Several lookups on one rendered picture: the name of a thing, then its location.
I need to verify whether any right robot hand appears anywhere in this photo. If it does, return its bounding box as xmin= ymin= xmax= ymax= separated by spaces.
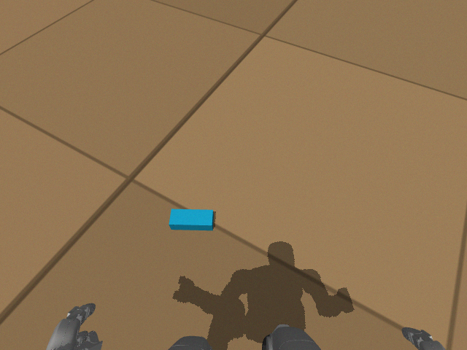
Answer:
xmin=402 ymin=327 xmax=446 ymax=350

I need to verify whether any left robot hand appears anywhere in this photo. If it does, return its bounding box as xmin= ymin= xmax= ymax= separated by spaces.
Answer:
xmin=46 ymin=303 xmax=103 ymax=350

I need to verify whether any carton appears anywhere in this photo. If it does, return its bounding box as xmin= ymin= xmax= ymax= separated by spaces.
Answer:
xmin=169 ymin=209 xmax=214 ymax=230

